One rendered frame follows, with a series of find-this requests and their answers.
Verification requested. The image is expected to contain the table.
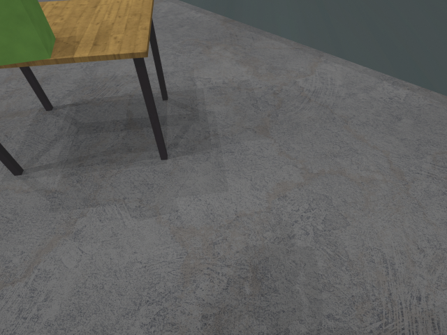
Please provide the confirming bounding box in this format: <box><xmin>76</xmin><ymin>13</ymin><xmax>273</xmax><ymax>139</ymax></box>
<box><xmin>0</xmin><ymin>0</ymin><xmax>168</xmax><ymax>176</ymax></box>

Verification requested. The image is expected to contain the carton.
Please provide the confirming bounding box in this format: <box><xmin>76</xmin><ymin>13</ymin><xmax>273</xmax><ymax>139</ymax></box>
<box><xmin>0</xmin><ymin>0</ymin><xmax>56</xmax><ymax>66</ymax></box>

